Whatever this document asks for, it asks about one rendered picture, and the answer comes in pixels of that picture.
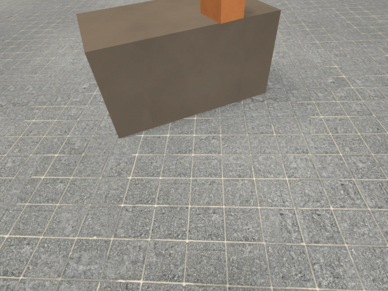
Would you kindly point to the pedestal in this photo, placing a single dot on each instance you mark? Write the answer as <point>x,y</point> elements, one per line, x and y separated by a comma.
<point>160,61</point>

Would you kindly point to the carton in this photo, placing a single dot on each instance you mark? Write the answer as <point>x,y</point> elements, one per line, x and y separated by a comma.
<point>223,11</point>

